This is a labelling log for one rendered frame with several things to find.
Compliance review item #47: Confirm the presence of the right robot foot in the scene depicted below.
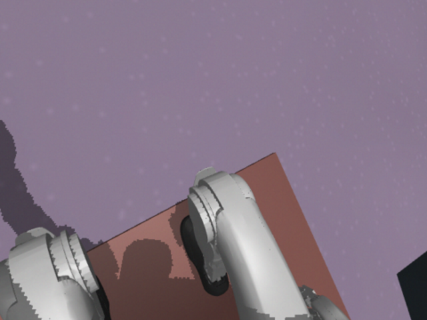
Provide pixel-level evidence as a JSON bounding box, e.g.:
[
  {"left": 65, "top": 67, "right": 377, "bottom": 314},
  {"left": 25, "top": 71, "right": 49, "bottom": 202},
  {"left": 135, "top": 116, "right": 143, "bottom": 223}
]
[{"left": 180, "top": 215, "right": 229, "bottom": 296}]

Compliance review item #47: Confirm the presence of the left robot foot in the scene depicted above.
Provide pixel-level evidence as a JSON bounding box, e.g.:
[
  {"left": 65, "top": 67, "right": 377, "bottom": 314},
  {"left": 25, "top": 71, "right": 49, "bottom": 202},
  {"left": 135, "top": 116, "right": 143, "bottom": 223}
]
[{"left": 95, "top": 275, "right": 111, "bottom": 320}]

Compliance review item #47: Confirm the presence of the right robot hand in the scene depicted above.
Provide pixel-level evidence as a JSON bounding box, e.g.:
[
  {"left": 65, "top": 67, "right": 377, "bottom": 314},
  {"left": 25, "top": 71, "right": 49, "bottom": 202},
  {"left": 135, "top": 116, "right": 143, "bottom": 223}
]
[{"left": 298, "top": 285, "right": 349, "bottom": 320}]

